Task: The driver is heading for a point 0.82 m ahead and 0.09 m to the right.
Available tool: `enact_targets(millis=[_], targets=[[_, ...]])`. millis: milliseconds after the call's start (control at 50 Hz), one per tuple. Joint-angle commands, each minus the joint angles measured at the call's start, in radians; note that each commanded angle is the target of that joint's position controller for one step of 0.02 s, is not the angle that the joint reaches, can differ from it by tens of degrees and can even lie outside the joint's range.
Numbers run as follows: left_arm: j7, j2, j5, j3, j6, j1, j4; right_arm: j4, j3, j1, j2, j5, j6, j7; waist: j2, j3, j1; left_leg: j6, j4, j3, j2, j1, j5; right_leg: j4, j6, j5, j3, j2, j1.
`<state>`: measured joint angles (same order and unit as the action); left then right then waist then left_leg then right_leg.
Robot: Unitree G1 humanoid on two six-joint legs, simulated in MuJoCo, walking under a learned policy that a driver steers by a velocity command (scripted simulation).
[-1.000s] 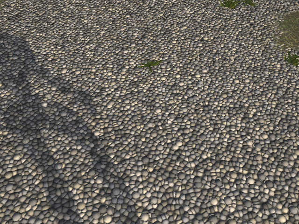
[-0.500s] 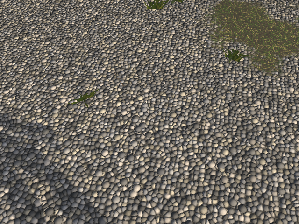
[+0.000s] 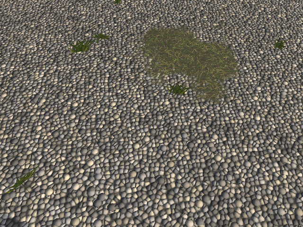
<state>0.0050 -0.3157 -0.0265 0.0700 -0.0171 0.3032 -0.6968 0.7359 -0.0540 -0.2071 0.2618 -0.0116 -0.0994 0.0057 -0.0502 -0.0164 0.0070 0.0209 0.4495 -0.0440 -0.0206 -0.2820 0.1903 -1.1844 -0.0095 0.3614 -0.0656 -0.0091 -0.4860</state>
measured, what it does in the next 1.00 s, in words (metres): walks ahead, turning right: right foot, then left foot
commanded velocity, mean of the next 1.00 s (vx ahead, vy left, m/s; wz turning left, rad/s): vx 0.50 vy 0.00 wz -0.37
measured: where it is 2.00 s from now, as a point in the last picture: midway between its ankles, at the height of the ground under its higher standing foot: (190, 164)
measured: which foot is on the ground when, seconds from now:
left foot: down 0.00-0.36, up 0.38-0.82, down 0.84-1.00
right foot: up 0.00-0.34, down 0.36-0.86, up 0.88-1.00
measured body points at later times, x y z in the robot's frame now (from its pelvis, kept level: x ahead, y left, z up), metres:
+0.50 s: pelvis +0.26 -0.08 -0.01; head +0.30 -0.10 +0.44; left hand +0.48 +0.14 -0.10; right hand +0.29 -0.38 -0.12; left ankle +0.23 +0.10 -0.65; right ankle +0.29 -0.16 -0.74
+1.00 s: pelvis +0.56 -0.11 +0.00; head +0.59 -0.11 +0.45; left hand +0.75 +0.11 -0.11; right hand +0.58 -0.41 -0.10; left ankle +0.64 -0.05 -0.74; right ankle +0.44 -0.22 -0.65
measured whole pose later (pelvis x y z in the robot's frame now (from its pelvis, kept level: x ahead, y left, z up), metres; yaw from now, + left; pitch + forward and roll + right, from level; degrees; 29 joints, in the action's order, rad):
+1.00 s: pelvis +0.56 -0.11 +0.00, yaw -20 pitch +1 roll +0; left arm 0.00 -0.30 0.00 0.05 -0.07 0.28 -0.72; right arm 0.75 -0.04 -0.24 0.29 0.00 -0.08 0.04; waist -0.02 -0.03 0.01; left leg 0.07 0.46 0.02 -0.07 -0.32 0.16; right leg -1.11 -0.02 0.36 -0.05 0.00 -0.42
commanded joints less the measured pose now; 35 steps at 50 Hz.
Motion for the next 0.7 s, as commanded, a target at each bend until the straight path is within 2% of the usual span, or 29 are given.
enact_targets(millis=[20, 80, 120, 180, 220, 260, 300, 320, 340, 360, 380, 400, 420, 440, 460, 480, 500, 540, 580, 640, 700], targets=[[-0.007, -0.052, -0.003, 0.019, -0.003, -0.038, 0.104, -0.028, -0.031, -0.019, 0.117, 0.006, -0.015, -0.005, 0.166, 0.002, 0.017, 0.157, -0.268, 0.251, 0.275, 0.170, -0.046, 0.036, 0.010, -0.062, -0.038, -0.096, -0.215], [-0.011, -0.034, 0.005, 0.012, 0.001, -0.088, 0.127, -0.003, -0.045, -0.029, 0.156, 0.004, -0.017, -0.006, 0.128, -0.008, 0.020, 0.178, -0.296, 0.160, 0.293, 0.193, -0.159, 0.149, 0.027, -0.157, -0.034, -0.108, -0.257], [-0.020, -0.028, 0.004, 0.008, -0.004, -0.121, 0.132, 0.008, -0.047, -0.024, 0.168, 0.006, -0.012, -0.007, 0.119, -0.011, 0.028, 0.164, -0.298, 0.078, 0.276, 0.209, -0.217, 0.255, 0.026, -0.263, -0.015, -0.106, -0.242], [-0.039, -0.009, 0.004, -0.002, -0.015, -0.219, 0.154, 0.030, -0.050, -0.050, 0.189, 0.012, -0.001, -0.012, 0.107, -0.038, 0.066, 0.138, -0.294, -0.019, 0.261, 0.226, -0.250, 0.417, 0.012, -0.378, 0.040, -0.089, -0.195], [-0.051, -0.006, 0.002, -0.004, -0.016, -0.273, 0.174, 0.048, -0.054, -0.081, 0.206, 0.020, 0.009, -0.012, 0.104, -0.056, 0.082, 0.127, -0.286, -0.051, 0.274, 0.268, -0.265, 0.485, -0.004, -0.375, 0.069, -0.079, -0.183], [-0.061, -0.017, 0.000, 0.000, -0.015, -0.302, 0.194, 0.061, -0.060, -0.096, 0.224, 0.031, 0.021, -0.011, 0.110, -0.068, 0.078, 0.114, -0.254, -0.077, 0.295, 0.325, -0.352, 0.532, -0.030, -0.318, 0.094, -0.064, -0.173], [-0.065, -0.049, 0.007, 0.016, -0.010, -0.271, 0.200, 0.063, -0.069, -0.090, 0.254, 0.041, 0.033, -0.016, 0.139, -0.030, 0.038, 0.094, -0.142, -0.117, 0.300, 0.369, -0.669, 0.554, -0.071, -0.215, 0.145, -0.009, -0.080], [-0.063, -0.077, 0.009, 0.032, -0.006, -0.204, 0.189, 0.061, -0.074, -0.087, 0.269, 0.046, 0.040, -0.020, 0.153, 0.018, -0.008, 0.084, -0.026, -0.137, 0.294, 0.373, -0.833, 0.561, -0.097, -0.171, 0.171, 0.030, 0.018], [-0.056, -0.118, 0.007, 0.058, -0.002, -0.057, 0.151, 0.057, -0.072, -0.072, 0.267, 0.050, 0.046, -0.024, 0.137, 0.093, -0.095, 0.059, 0.163, -0.167, 0.268, 0.316, -0.882, 0.621, -0.133, -0.218, 0.184, 0.072, 0.221], [-0.038, -0.183, 0.004, 0.091, 0.008, 0.124, 0.103, 0.046, -0.058, -0.081, 0.233, 0.034, 0.043, -0.029, 0.076, 0.183, -0.177, 0.020, 0.439, -0.170, 0.233, 0.099, -0.674, 0.640, -0.179, -0.246, 0.077, 0.036, 0.532], [-0.026, -0.309, -0.009, 0.107, 0.003, 0.104, 0.105, -0.016, -0.007, -0.179, 0.080, -0.017, 0.022, -0.013, -0.223, 0.261, -0.054, -0.044, 0.815, -0.124, 0.048, -0.377, 0.311, 0.686, -0.357, -0.142, -0.470, -0.245, 0.886], [-0.031, -0.239, -0.002, 0.083, -0.015, 0.142, 0.139, -0.028, -0.009, -0.096, 0.141, 0.012, -0.016, 0.002, -0.131, 0.427, -0.124, -0.038, 0.953, 0.120, 0.001, -0.492, 0.413, 0.855, -0.425, 0.049, -0.779, -0.330, 0.941], [-0.036, -0.181, 0.009, 0.064, -0.030, 0.111, 0.122, -0.061, -0.026, 0.017, 0.200, 0.053, -0.036, 0.010, -0.068, 0.276, -0.142, -0.019, 0.942, 0.138, 0.051, -0.573, 0.309, 0.890, -0.363, -0.002, -0.639, -0.300, 0.845], [-0.035, -0.159, 0.008, 0.055, -0.038, 0.057, 0.119, -0.069, -0.018, 0.036, 0.185, 0.048, -0.046, 0.006, -0.008, 0.177, -0.099, -0.009, 0.854, 0.132, 0.090, -0.545, 0.219, 0.893, -0.330, -0.086, -0.522, -0.259, 0.695], [-0.033, -0.130, 0.009, 0.045, -0.039, -0.014, 0.127, -0.056, -0.020, 0.032, 0.183, 0.021, -0.047, -0.001, 0.033, 0.114, -0.053, -0.018, 0.766, 0.131, 0.120, -0.480, 0.172, 0.898, -0.304, -0.202, -0.427, -0.219, 0.553], [-0.029, -0.109, 0.022, 0.036, -0.041, -0.059, 0.142, -0.049, -0.026, 0.010, 0.192, 0.009, -0.038, -0.002, 0.014, 0.090, -0.014, -0.026, 0.715, 0.138, 0.140, -0.404, 0.139, 0.917, -0.296, -0.300, -0.367, -0.191, 0.450], [-0.026, -0.106, 0.026, 0.034, -0.041, -0.079, 0.147, -0.047, -0.028, -0.003, 0.190, 0.005, -0.026, -0.001, 0.005, 0.080, 0.006, -0.038, 0.682, 0.136, 0.141, -0.360, 0.124, 0.937, -0.296, -0.345, -0.345, -0.176, 0.388], [-0.016, -0.109, 0.021, 0.033, -0.047, -0.079, 0.132, -0.039, -0.021, -0.013, 0.159, -0.003, -0.006, 0.000, 0.013, 0.064, 0.020, -0.070, 0.601, 0.109, 0.137, -0.329, 0.092, 0.955, -0.301, -0.442, -0.276, -0.162, 0.305], [-0.003, -0.122, 0.021, 0.035, -0.048, -0.055, 0.109, -0.050, -0.007, 0.040, 0.122, -0.005, 0.002, 0.001, 0.010, 0.037, 0.003, -0.093, 0.471, 0.090, 0.131, -0.325, -0.025, 0.969, -0.284, -0.472, -0.200, -0.134, 0.257], [0.004, -0.125, 0.016, 0.033, -0.047, -0.007, 0.073, -0.067, 0.011, 0.154, 0.087, 0.000, -0.003, 0.012, -0.010, 0.012, -0.052, -0.092, 0.236, 0.073, 0.096, -0.246, -0.265, 0.967, -0.228, -0.378, -0.125, -0.086, 0.218], [0.001, -0.138, 0.010, 0.035, -0.049, 0.053, 0.034, -0.089, 0.009, 0.231, 0.104, 0.018, -0.010, 0.023, -0.018, -0.015, -0.089, -0.073, 0.135, 0.082, 0.076, -0.230, -0.328, 0.958, -0.216, -0.286, -0.161, -0.124, 0.265]])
